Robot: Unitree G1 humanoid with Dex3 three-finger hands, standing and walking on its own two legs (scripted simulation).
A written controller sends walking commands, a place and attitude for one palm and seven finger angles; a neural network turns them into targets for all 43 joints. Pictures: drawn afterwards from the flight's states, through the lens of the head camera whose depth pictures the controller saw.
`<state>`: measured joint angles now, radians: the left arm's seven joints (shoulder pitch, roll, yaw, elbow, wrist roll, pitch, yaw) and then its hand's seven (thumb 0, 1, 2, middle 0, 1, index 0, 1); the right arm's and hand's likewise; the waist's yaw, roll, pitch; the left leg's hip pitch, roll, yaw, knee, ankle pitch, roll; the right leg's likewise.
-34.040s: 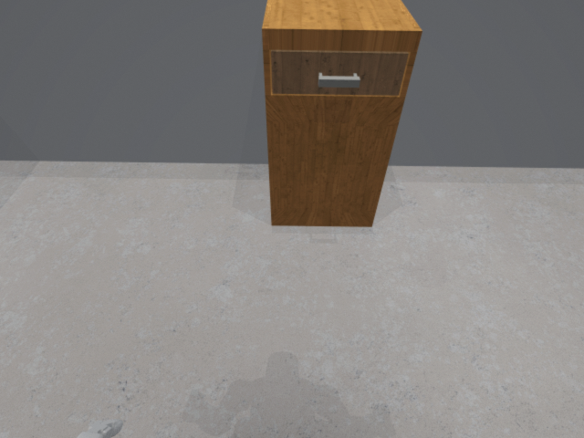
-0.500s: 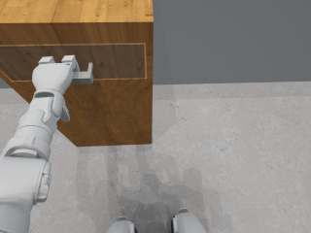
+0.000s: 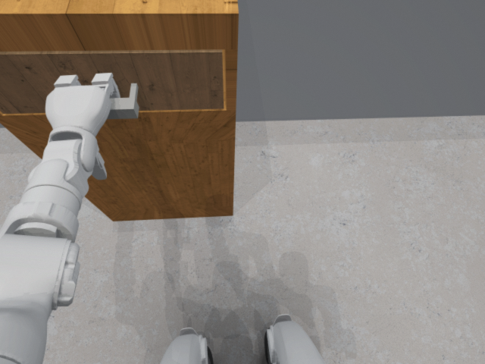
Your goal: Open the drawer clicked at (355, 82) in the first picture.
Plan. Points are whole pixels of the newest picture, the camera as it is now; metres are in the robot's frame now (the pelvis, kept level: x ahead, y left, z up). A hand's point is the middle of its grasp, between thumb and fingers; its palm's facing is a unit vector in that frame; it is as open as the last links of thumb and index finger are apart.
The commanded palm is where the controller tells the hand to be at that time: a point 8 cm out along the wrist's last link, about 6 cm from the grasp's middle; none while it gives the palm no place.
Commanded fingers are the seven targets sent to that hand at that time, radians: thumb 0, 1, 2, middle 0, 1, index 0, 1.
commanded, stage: lower the fingers behind the handle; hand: left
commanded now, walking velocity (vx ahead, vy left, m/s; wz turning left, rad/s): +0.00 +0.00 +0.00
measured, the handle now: (100, 99) +0.56 +0.21 +0.03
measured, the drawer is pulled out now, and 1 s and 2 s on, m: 0.00 0.00 0.10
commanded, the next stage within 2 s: close the thumb around the handle in 0.12 s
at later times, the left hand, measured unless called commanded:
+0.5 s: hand (99, 131) +0.51 +0.21 +0.01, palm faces -0.06 -0.01 -1.00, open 11.6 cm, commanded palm +0.50 +0.21 +0.07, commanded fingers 0.00 0.34 0.66 -0.36 -1.29 -0.36 -1.29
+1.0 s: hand (98, 132) +0.51 +0.21 +0.02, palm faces -0.08 -0.02 -1.00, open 6.1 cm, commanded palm +0.49 +0.21 +0.07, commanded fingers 0.00 0.90 0.90 -0.40 -1.35 -0.40 -1.35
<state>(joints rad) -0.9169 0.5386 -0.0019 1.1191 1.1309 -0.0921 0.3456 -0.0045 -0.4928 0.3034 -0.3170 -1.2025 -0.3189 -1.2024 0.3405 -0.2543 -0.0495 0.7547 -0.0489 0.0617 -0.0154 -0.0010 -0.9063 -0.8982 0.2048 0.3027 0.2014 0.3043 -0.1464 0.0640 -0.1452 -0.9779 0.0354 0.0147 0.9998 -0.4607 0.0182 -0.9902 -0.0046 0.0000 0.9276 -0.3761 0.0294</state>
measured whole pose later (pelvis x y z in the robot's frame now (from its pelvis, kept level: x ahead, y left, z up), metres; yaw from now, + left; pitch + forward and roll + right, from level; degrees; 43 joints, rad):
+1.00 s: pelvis +0.01 -0.01 +0.01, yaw +0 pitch +24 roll -2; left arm -0.84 0.53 0.01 1.07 1.12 -0.13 0.32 0.01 0.65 0.79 -0.32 -1.33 -0.37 -1.33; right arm 0.34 -0.26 -0.06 0.75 -0.05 0.07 -0.03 0.00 -0.91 -0.90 0.21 0.30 0.20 0.30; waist -0.13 0.06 -0.15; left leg -0.93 0.04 0.02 0.96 -0.46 0.01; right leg -0.95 0.00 0.00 0.90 -0.38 0.02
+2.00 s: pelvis +0.02 -0.01 +0.03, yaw +0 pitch +17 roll -1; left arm -0.41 0.40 -0.03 0.72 1.11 -0.10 0.42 0.01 0.67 0.80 -0.30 -1.35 -0.37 -1.32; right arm 0.23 -0.25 -0.07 0.71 -0.02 0.10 -0.03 0.00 -0.91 -0.90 0.20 0.30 0.20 0.30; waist -0.04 0.05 -0.13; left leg -0.70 0.03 0.04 0.85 -0.44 0.01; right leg -0.74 0.00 0.02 0.81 -0.37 0.02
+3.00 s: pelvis +0.02 -0.02 +0.03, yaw +0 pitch +12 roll +0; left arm 0.09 0.37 -0.04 0.28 1.09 -0.06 0.43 0.01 0.67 0.79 -0.28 -1.33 -0.39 -1.32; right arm 0.14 -0.23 -0.04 0.66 -0.03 0.05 -0.04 0.01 -0.91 -0.90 0.20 0.30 0.20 0.30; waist 0.01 0.05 -0.11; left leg -0.58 0.04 0.04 0.82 -0.44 -0.01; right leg -0.64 0.00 0.02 0.81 -0.38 0.01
